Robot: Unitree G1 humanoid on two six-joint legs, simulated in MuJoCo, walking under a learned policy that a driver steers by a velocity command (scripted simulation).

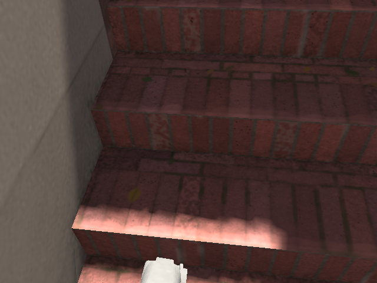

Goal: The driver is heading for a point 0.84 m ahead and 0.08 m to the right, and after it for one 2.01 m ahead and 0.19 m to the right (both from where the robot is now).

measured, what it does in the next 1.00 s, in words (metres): climbs: left foot 0.17 m higher, then right foot 0.17 m higher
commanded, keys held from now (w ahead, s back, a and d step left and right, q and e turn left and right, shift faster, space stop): w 0.36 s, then w+e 0.08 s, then e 0.56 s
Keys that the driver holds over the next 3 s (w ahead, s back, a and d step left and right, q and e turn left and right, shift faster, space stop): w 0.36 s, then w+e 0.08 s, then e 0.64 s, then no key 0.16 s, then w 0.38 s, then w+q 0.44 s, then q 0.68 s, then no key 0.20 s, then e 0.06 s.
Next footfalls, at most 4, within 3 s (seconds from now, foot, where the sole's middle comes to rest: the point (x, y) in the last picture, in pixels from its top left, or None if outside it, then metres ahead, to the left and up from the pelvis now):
0.26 left None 0.36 0.13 -0.59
0.66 right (254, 197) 0.65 -0.12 -0.42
1.30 left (160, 188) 0.68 0.16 -0.42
1.82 right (309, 96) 0.89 -0.29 -0.25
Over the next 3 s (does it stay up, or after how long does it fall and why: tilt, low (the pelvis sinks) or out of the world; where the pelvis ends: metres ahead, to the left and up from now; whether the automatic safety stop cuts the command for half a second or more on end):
stays up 1.15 -0.22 0.67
